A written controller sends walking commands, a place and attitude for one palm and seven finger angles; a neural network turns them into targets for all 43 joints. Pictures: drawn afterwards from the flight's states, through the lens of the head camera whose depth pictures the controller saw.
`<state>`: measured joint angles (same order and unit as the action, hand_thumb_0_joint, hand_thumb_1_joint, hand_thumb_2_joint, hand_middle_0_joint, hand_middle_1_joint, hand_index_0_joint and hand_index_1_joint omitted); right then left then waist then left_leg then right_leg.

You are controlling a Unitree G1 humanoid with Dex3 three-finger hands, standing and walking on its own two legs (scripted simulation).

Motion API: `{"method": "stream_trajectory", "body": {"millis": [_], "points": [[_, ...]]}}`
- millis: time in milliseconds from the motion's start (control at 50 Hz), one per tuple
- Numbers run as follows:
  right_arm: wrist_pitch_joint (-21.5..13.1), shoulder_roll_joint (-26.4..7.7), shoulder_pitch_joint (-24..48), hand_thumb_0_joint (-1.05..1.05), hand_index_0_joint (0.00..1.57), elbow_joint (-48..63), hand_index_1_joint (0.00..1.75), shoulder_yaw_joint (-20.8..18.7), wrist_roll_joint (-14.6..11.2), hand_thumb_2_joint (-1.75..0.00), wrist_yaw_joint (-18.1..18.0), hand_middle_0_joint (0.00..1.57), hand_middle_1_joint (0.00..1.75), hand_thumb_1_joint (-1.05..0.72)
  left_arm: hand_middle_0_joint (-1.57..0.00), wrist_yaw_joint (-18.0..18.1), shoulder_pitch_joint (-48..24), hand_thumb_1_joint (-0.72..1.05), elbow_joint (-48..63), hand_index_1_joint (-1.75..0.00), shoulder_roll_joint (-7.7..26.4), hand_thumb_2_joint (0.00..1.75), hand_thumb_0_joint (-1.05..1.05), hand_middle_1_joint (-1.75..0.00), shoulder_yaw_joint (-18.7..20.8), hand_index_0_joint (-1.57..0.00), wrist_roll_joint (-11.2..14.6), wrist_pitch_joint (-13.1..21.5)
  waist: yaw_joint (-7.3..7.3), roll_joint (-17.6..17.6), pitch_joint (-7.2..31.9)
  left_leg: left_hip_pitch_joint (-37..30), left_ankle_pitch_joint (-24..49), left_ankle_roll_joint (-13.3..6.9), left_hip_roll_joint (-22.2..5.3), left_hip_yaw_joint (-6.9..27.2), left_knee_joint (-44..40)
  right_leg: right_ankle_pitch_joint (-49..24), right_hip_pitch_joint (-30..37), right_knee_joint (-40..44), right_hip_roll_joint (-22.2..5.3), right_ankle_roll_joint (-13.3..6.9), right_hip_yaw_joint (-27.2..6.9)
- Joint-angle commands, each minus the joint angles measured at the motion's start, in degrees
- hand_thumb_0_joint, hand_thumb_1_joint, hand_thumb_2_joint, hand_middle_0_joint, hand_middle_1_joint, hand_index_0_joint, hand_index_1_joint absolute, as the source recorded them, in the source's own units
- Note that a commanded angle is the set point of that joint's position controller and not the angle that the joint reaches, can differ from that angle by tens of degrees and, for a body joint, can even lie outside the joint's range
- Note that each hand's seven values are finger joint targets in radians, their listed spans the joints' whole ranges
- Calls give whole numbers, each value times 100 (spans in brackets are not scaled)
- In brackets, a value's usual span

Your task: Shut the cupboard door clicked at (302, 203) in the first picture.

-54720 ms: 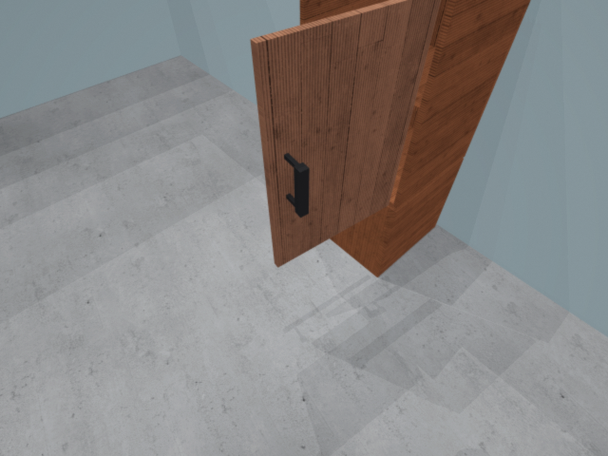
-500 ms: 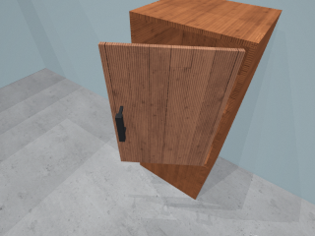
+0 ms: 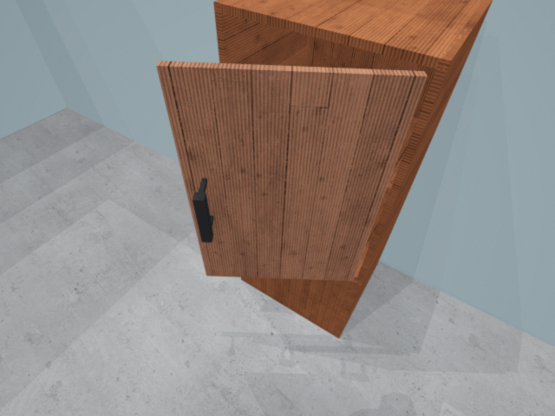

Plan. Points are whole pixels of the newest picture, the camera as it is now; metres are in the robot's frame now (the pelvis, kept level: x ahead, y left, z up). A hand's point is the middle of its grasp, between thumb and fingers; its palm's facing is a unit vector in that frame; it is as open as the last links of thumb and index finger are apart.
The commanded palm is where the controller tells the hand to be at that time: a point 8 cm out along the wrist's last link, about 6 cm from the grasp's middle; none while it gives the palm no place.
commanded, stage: shuffle to correct the standing spot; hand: left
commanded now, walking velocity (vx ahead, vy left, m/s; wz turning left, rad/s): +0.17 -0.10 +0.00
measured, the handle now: (205, 210) +0.50 +0.18 -0.04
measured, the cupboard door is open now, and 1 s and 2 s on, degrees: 31 31 31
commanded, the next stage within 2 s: come to a stop and stand still in 0.10 s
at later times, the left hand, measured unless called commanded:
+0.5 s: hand out of the picture +0.10 +0.15 -0.17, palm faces +0.00 -0.97 -0.23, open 7.3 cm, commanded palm none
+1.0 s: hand out of the picture +0.03 +0.17 -0.17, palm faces -0.01 -0.98 -0.17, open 7.4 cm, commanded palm none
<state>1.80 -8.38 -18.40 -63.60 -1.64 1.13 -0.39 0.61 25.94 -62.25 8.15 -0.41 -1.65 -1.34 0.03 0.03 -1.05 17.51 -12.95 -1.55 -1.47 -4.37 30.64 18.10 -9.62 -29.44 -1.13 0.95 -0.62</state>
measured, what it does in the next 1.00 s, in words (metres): stands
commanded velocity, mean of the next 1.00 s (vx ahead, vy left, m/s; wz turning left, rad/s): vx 0.01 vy -0.03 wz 0.00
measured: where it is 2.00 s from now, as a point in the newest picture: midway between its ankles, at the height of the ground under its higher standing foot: outside the picture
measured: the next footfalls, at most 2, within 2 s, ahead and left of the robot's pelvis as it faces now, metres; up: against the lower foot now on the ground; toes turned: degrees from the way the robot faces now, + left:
none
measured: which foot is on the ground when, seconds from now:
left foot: down 0.00-1.00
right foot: down 0.00-1.00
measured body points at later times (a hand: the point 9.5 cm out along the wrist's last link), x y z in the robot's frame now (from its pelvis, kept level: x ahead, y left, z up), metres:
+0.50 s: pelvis +0.06 -0.03 +0.00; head +0.06 -0.04 +0.45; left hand +0.10 +0.20 -0.15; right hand +0.03 -0.24 -0.17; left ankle +0.06 +0.10 -0.73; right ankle +0.05 -0.13 -0.73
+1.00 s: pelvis +0.03 +0.01 +0.00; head +0.04 +0.01 +0.45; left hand +0.03 +0.23 -0.16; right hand +0.08 -0.23 -0.15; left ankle +0.06 +0.10 -0.73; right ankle +0.00 -0.11 -0.73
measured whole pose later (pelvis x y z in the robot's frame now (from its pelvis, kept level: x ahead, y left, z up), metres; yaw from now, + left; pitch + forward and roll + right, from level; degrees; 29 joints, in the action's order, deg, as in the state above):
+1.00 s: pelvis +0.03 +0.01 +0.00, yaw -2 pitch -1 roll +0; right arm 0.6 -9.0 -10.7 -60.6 -2.5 1.3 -1.7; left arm 1.1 18.0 -61.2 8.2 0.9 -1.7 -1.4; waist -0.3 0.0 -2.0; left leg 13.9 -12.9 -1.9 -1.3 -6.8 28.1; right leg 16.7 -9.4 -27.4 -1.0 0.2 2.7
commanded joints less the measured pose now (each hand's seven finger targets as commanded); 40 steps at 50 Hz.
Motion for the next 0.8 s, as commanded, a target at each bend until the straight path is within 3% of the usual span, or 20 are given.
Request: {"method": "stream_trajectory", "body": {"millis": [0,60,100,120,160,180,220,280,300,320,340,420,500,560,600,640,660,680,720,780], "points": [[-238,-505,-2,0,20,352,30,-147,-36,-90,-96,20,30,-90,-20,72,444,90,162,-30,634,90,0,-30,245,-20,40,150,16,-607,-689,252,-1223,2,-223,209,36,1255,-841,1138,-563,-589,-832],[-295,-270,-87,0,20,330,30,-113,-44,-90,-97,20,30,-90,-20,102,487,90,89,-30,585,90,0,-30,282,-20,47,193,84,-720,-669,133,-852,29,-108,-62,456,909,-894,1098,-712,-721,-992],[-338,-272,-412,0,20,226,30,-127,-39,-90,-109,20,30,-90,-20,92,312,90,117,-30,455,90,0,-30,279,-20,31,179,227,-225,-752,-298,-854,-6,-253,120,-23,757,-1236,616,-483,-646,-660],[-354,-399,-635,0,20,132,30,-166,-19,-90,-125,20,30,-90,-20,77,264,90,155,-30,348,90,0,-30,272,-20,18,163,269,315,-816,-532,-1087,-107,-563,567,-487,884,-1504,171,-217,-520,-321],[-367,-905,-1182,0,20,-10,30,-314,40,-90,-180,20,30,-90,-20,38,51,90,335,-30,150,90,0,-30,247,-20,-33,142,410,1526,-899,-847,-2207,-714,-1750,2387,-1848,1008,-2251,-1525,222,-218,595],[-392,-951,-1230,0,20,-7,30,-334,58,-90,-202,20,30,-90,-20,18,-258,90,468,-30,169,90,0,-30,271,-20,-55,114,458,1345,-952,-761,-1955,-1012,-2110,2744,-2123,1154,-2524,-2256,-53,-232,382],[-416,-789,-834,0,20,102,30,-258,60,-90,-215,20,30,-90,-20,-19,-473,90,566,-30,10,90,0,-30,288,-20,-25,152,253,748,-834,-287,-795,-1038,-1995,2179,-1960,997,-2108,-2156,-402,-207,171],[-374,-606,-162,0,20,224,30,-152,17,-90,-261,20,30,-90,-20,22,386,90,219,-30,-206,90,0,-30,257,-20,37,187,-275,365,-82,169,726,-488,-1157,772,-807,-460,-40,87,-136,-54,579],[-359,-404,-214,0,20,196,30,-130,-37,-90,-245,20,30,-90,-20,75,479,90,147,-30,-19,90,0,-30,270,-20,31,215,-270,-195,-21,398,323,-163,-740,399,-327,-996,352,681,-320,-68,221],[-311,-93,-272,0,20,242,30,-64,-81,-90,-212,20,30,-90,-20,127,332,90,148,-30,257,90,0,-30,267,-20,50,266,-135,-994,-160,565,-505,119,-304,-27,-84,-1347,205,1048,-1020,-300,-491],[-269,37,-347,0,20,264,30,-37,-69,-90,-167,20,30,-90,-20,145,102,90,215,-30,504,90,0,-30,266,-20,67,279,-31,-886,-87,242,-807,199,-191,-101,38,-1331,-169,1241,-1480,-550,-754],[-169,32,-410,0,20,74,30,-45,-71,-90,-163,20,30,-90,-20,220,-409,90,272,-30,546,90,0,-30,245,-20,77,312,35,-765,-234,-84,-294,247,-289,-13,58,-4054,7,713,-1300,-606,-389],[-89,-134,-219,0,20,207,30,-142,-68,-90,-180,20,30,-90,-20,273,-451,90,375,-30,781,90,0,-30,377,-20,63,225,-101,-576,-6,19,-125,321,-228,-71,338,-5341,538,326,-1439,-697,-356],[-14,-180,-62,0,20,394,30,-219,-68,-90,-170,20,30,-90,-20,282,-718,90,505,-30,891,90,0,-30,452,-20,19,137,-82,-813,-57,90,-631,321,-185,-21,469,-4866,384,364,-1621,-999,-461],[-9,-255,-96,0,20,460,30,-244,-62,-90,-150,20,30,-90,-20,267,-974,90,650,-30,907,90,0,-30,478,-20,21,76,25,-768,-73,-395,222,279,-260,39,4,-3835,-168,283,-1457,-844,-341],[-83,-487,-52,0,20,496,30,-256,-17,-90,-129,20,30,-90,-20,221,-1074,90,777,-30,696,90,0,-30,441,-20,46,8,31,415,-24,-960,2060,22,-785,574,-571,-1876,-768,-163,-678,-312,215],[-130,-644,61,0,20,547,30,-253,-6,-90,-123,20,30,-90,-20,224,-1087,90,788,-30,462,90,0,-30,389,-20,59,-20,8,1106,-34,-533,2334,-377,-1285,1119,-1134,-284,-516,-594,-259,-35,507],[-165,-718,276,0,20,600,30,-243,-2,-90,-139,20,30,-90,-20,217,-1106,90,766,-30,420,90,0,-30,365,-20,64,-49,-30,1175,-86,-95,2088,-659,-1449,1285,-1414,547,-321,-1105,-162,10,419],[-215,-760,593,0,20,685,30,-212,30,-90,-160,20,30,-90,-20,179,-935,90,663,-30,347,90,0,-30,324,-20,58,-77,-123,838,-90,-38,1165,-819,-1464,1356,-1608,830,-425,-1432,-204,-28,185],[-217,-826,600,0,20,599,30,-217,35,-90,-176,20,30,-90,-20,82,-786,90,501,-30,294,90,0,-30,263,-20,27,-18,-70,563,57,-560,680,-661,-1316,1253,-1418,297,-412,-448,-190,-11,304]]}}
